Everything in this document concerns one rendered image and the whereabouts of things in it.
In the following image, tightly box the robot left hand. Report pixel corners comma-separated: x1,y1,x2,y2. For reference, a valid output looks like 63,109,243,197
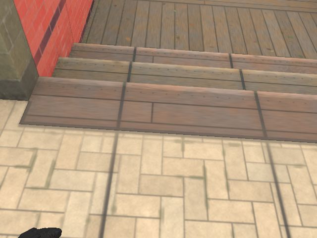
18,228,62,238

